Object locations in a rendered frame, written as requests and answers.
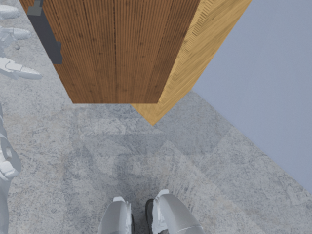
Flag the right robot foot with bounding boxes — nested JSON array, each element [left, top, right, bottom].
[[145, 199, 162, 234]]

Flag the robot left thigh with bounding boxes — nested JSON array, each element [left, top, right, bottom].
[[97, 200, 132, 234]]

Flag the cupboard door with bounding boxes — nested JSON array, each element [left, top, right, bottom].
[[19, 0, 201, 104]]

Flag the handle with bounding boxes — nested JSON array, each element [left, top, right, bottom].
[[27, 0, 63, 64]]

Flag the robot left upper arm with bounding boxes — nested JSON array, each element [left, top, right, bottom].
[[0, 136, 22, 234]]

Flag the robot left hand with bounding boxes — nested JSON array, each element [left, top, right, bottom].
[[0, 4, 42, 80]]

